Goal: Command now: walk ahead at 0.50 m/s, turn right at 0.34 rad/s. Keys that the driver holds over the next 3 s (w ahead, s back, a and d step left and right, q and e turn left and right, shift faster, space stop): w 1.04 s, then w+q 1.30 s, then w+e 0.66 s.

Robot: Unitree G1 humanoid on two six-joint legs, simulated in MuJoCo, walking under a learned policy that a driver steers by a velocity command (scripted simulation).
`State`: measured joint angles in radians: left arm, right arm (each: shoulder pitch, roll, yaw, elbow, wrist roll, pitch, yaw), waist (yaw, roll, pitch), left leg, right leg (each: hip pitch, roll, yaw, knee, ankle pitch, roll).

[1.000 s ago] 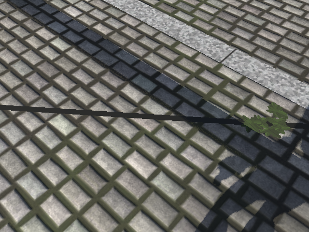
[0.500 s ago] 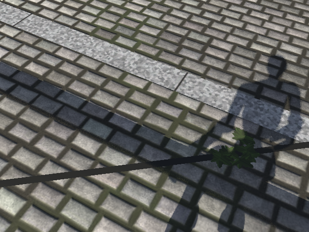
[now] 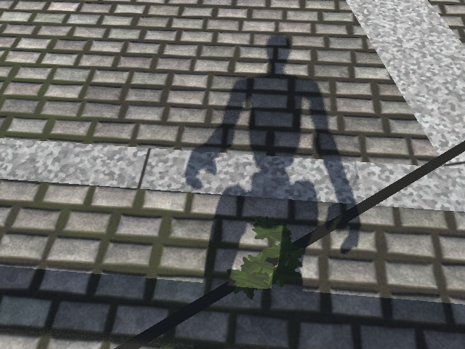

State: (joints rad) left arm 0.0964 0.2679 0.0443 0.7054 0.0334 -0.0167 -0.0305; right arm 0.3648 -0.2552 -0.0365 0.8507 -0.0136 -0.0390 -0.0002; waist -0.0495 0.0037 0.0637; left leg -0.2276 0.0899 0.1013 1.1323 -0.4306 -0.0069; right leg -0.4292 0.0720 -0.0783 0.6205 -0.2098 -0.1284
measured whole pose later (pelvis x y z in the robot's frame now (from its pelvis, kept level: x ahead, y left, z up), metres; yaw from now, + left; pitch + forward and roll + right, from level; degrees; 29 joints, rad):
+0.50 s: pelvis +0.28 +0.03 +0.00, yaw -3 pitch +1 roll -1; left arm 0.45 0.26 0.03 0.97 0.02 -0.06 0.01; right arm 0.07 -0.24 -0.02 0.75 -0.04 -0.05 0.02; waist 0.05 0.00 0.05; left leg -0.46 -0.01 0.08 0.55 -0.08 0.09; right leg 0.09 0.08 0.01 0.46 -0.44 -0.08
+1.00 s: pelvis +0.55 +0.00 +0.01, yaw -3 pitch +1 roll +2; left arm 0.03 0.22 0.01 0.82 0.03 -0.05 -0.03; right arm 0.45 -0.22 -0.04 1.01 -0.02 -0.07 0.00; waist -0.07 -0.02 0.04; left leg 0.10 -0.05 0.06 0.28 -0.38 0.03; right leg -0.46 -0.03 -0.07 0.51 -0.11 -0.08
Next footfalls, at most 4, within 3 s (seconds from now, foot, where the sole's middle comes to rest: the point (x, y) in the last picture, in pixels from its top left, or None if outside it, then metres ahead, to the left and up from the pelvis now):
0.48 left None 0.44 0.11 -0.76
1.00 right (269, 256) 0.71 -0.11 -0.76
1.58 left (206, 188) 0.98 0.08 -0.76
2.10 right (216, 115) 1.34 0.04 -0.76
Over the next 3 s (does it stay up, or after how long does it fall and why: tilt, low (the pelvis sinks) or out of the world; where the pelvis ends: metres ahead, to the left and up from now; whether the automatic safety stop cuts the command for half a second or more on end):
stays up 1.48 0.34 0.02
